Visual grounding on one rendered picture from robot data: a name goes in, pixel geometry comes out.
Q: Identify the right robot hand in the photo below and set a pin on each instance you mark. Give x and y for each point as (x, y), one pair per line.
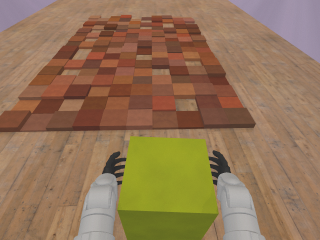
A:
(221, 167)

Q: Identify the robot right forearm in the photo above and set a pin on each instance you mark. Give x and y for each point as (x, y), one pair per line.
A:
(237, 208)

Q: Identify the robot left forearm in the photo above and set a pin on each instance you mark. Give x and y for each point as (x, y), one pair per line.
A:
(99, 209)

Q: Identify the carton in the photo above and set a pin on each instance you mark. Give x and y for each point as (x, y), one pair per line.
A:
(167, 190)

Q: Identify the left robot hand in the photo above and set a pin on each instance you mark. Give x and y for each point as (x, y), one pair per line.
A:
(111, 168)

